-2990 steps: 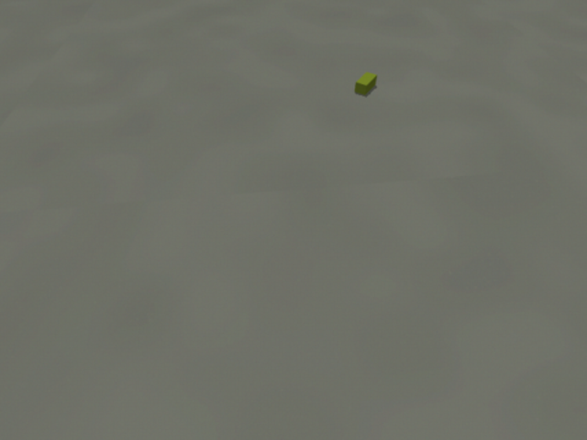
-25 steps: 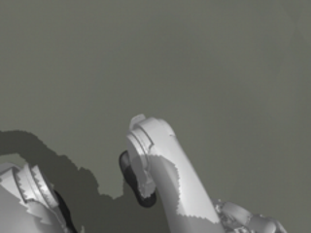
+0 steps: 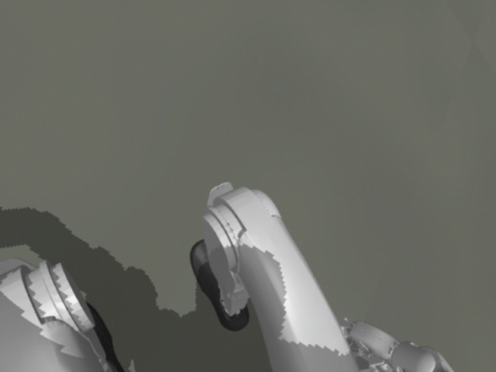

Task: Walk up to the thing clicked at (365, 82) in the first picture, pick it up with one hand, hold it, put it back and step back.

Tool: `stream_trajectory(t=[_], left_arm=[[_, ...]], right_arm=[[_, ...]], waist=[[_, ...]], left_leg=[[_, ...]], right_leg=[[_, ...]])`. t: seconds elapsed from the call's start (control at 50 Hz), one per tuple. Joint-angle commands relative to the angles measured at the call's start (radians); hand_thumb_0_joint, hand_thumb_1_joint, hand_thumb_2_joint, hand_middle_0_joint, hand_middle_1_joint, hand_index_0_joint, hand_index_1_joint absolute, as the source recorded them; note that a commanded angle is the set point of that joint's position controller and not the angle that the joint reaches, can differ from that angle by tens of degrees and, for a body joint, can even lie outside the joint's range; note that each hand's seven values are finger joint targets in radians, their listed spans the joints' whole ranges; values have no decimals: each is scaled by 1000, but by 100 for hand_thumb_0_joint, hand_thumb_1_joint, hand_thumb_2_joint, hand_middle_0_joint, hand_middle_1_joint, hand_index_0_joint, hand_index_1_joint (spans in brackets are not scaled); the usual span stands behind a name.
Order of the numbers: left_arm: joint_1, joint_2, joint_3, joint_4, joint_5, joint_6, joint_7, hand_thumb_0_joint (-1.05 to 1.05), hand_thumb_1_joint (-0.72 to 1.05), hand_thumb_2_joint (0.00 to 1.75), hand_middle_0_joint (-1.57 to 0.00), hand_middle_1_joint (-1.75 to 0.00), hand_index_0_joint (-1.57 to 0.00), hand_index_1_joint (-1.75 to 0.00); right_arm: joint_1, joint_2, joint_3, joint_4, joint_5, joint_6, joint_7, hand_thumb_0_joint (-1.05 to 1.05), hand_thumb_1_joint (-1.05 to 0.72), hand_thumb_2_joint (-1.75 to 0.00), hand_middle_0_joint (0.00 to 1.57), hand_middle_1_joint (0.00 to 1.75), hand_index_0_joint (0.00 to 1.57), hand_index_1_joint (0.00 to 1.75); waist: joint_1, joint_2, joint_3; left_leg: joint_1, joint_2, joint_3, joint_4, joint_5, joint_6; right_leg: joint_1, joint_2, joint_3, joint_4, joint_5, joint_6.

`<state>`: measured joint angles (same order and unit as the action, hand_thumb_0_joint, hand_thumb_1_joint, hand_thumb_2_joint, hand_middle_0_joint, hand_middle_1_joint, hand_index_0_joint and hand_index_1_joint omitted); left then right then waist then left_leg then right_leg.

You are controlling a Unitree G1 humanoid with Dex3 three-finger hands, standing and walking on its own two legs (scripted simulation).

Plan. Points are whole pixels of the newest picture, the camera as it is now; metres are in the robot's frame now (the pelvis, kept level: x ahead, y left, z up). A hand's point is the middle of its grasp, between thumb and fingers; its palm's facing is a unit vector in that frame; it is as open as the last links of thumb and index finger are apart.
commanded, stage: open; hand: left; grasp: from above
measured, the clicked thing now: out of the picture +0.40 +0.33 -0.28
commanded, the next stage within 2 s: withdraw in 0.22 s
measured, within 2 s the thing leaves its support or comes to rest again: rests again in 0.84 s
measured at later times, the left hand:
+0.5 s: hand out of the picture +0.40 +0.33 -0.24, palm faces +0.11 -0.51 -0.85, open 13.1 cm
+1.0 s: hand out of the picture +0.35 +0.40 -0.11, palm faces -0.31 -0.42 -0.86, open 13.5 cm
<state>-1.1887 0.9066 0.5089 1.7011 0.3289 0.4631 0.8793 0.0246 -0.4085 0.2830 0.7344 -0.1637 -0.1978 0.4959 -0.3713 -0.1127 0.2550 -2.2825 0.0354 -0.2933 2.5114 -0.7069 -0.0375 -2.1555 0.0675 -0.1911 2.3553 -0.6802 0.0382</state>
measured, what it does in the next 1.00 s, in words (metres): stands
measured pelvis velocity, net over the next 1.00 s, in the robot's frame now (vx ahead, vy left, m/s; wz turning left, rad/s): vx -0.01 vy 0.00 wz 0.10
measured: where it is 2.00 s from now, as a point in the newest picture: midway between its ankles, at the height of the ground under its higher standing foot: (169, 332)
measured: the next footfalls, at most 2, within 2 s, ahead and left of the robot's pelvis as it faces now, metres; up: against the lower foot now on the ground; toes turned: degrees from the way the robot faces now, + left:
none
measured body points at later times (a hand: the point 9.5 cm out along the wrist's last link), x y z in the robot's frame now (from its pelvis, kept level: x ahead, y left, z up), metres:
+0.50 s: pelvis +0.00 +0.00 +0.00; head +0.28 +0.10 +0.33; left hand +0.40 +0.35 -0.19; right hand +0.03 -0.27 -0.06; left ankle +0.07 +0.14 -0.28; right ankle +0.11 -0.11 -0.28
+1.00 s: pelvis -0.01 +0.00 +0.03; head +0.20 +0.07 +0.43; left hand +0.36 +0.42 -0.06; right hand +0.10 -0.26 -0.08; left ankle +0.07 +0.14 -0.28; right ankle +0.11 -0.11 -0.28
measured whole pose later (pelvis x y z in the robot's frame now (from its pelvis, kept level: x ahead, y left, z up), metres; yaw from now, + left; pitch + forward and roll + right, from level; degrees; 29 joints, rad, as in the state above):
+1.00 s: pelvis -0.01 +0.00 +0.03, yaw +5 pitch +29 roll -8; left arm -0.96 0.72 0.11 1.49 0.72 0.35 0.30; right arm 0.12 -0.35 0.09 0.79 -0.08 -0.24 0.32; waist -0.19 0.02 -0.02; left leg -2.23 0.05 -0.15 2.35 -0.65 -0.01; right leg -2.14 0.04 -0.08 2.27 -0.66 0.03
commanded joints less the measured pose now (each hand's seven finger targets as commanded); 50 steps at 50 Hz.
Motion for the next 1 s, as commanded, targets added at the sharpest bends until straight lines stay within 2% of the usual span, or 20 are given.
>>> stream_trajectory(t=[0.0,0.06,0.18,0.3,0.36,0.4,0.5,0.54,0.56,0.6,0.62,0.64,0.7,0.74,0.82,0.86,0.88,0.92,0.96,0.98], left_arm=[[-195,252,-42,-96,39,-4,46,0,-23,97,-29,-97,-27,-99],[-205,254,-41,-105,21,-7,47,0,-28,95,-23,-97,-22,-99],[-206,262,-37,-93,42,-8,46,0,-27,96,-23,-98,-22,-100],[-202,266,-31,-89,35,-7,46,0,-27,98,-22,-101,-21,-102],[-199,274,-47,-113,51,-9,39,0,-35,89,-23,-90,-23,-89],[-208,311,-30,-146,67,-9,40,0,-36,88,-22,-89,-22,-89],[-231,386,2,-335,171,-4,8,0,-31,91,-27,-88,-27,-88],[-204,327,-46,-353,194,14,-30,0,-29,90,-28,-87,-28,-87],[-229,343,-42,-470,204,8,-46,0,-29,91,-28,-86,-28,-87],[-184,324,-57,-555,224,18,-88,0,-34,85,-25,-83,-25,-83],[-145,254,-92,-554,229,32,-118,0,-34,86,-25,-83,-24,-83],[-109,224,-98,-578,236,39,-148,0,-36,86,-23,-84,-22,-84],[-15,101,-161,-498,269,77,-264,0,-40,89,-19,-87,-19,-87],[73,-96,-299,-374,280,91,-354,0,-38,87,-20,-86,-20,-86],[50,-85,-390,-326,321,47,-497,0,-40,90,-13,-96,-15,-94],[-35,-88,-427,-338,347,-20,-542,0,-44,94,-8,-102,-11,-99],[-54,-55,-434,-349,373,-60,-563,0,-44,94,-8,-103,-11,-100],[-42,6,-439,-323,430,-141,-581,0,-44,94,-9,-102,-12,-99],[-74,57,-434,-350,486,-223,-578,0,-44,94,-9,-103,-12,-100],[-82,52,-438,-357,522,-256,-570,0,-45,94,-9,-103,-11,-100]], right_arm=[[224,-332,-79,38,-3,2,6,0,-92,-91,20,30,20,30],[213,-340,-77,20,-4,2,5,0,-92,-91,20,30,20,30],[226,-326,-71,37,-6,0,3,0,-92,-91,20,30,20,30],[214,-335,-77,27,-8,-2,1,0,-91,-91,20,30,20,30],[190,-336,-81,22,-5,-6,0,0,-93,-91,20,30,20,30],[180,-340,-90,27,-1,-8,-2,0,-93,-91,20,30,20,30],[221,-325,-126,34,9,-1,2,0,-92,-91,20,30,20,30],[206,-312,-150,28,18,-4,-2,0,-92,-91,20,30,20,30],[232,-303,-166,29,28,-3,-9,0,-92,-91,20,30,20,30],[268,-285,-193,28,45,0,-27,0,-92,-91,20,30,20,30],[270,-270,-207,29,57,-2,-34,0,-92,-91,20,30,20,30],[285,-265,-225,42,66,-3,-42,0,-91,-90,20,30,20,30],[312,-229,-261,85,84,3,-58,0,-91,-90,20,30,20,30],[302,-212,-277,78,91,-7,-73,0,-91,-90,20,30,20,30],[350,-217,-295,91,101,-26,-120,0,-90,-89,20,30,20,30],[328,-199,-286,76,98,-42,-144,0,-89,-89,20,30,20,30],[322,-196,-277,76,97,-50,-154,0,-89,-89,20,30,20,30],[282,-176,-260,57,90,-57,-182,0,-89,-89,20,30,20,30],[265,-165,-248,42,82,-54,-211,0,-89,-89,20,30,20,30],[257,-165,-245,40,79,-51,-226,0,-89,-89,20,30,20,30]], waist=[[-43,458,-703],[-46,468,-709],[-48,471,-710],[-44,460,-707],[-43,480,-704],[-19,500,-720],[24,631,-833],[37,637,-881],[63,667,-949],[99,656,-1051],[105,639,-1060],[122,632,-1097],[147,555,-1017],[111,413,-869],[88,216,-766],[72,192,-732],[69,183,-710],[99,199,-687],[119,251,-715],[123,278,-739]], left_leg=[[462,24,129,-230,168,53],[489,22,124,-231,192,49],[458,23,136,-224,171,53],[470,24,129,-232,161,54],[493,22,129,-236,149,50],[509,27,129,-250,150,46],[543,36,156,-263,246,26],[546,33,173,-284,235,25],[566,32,186,-287,248,24],[595,31,202,-292,291,31],[567,25,213,-291,285,35],[576,23,215,-307,304,33],[493,18,224,-324,279,41],[407,15,205,-354,196,49],[367,1,174,-394,98,68],[331,-8,178,-397,51,71],[328,-13,175,-398,19,69],[324,-20,194,-386,-12,62],[367,-24,208,-380,-6,54],[394,-25,213,-377,-6,50]], right_leg=[[377,7,-93,-239,324,-30],[389,4,-102,-222,338,-28],[386,10,-87,-247,324,-30],[380,7,-96,-238,311,-29],[364,0,-96,-230,299,-29],[363,-4,-99,-225,297,-32],[381,5,-77,-222,372,-44],[380,4,-65,-229,352,-50],[403,13,-51,-241,361,-54],[447,17,-31,-255,404,-59],[437,16,-19,-259,397,-60],[436,20,-18,-255,403,-64],[336,26,-2,-266,338,-72],[253,30,0,-303,243,-69],[262,33,15,-359,114,-56],[256,33,28,-374,42,-56],[236,32,30,-368,-1,-58],[240,30,45,-365,-71,-66],[243,19,54,-347,-74,-69],[223,14,53,-333,-71,-73]])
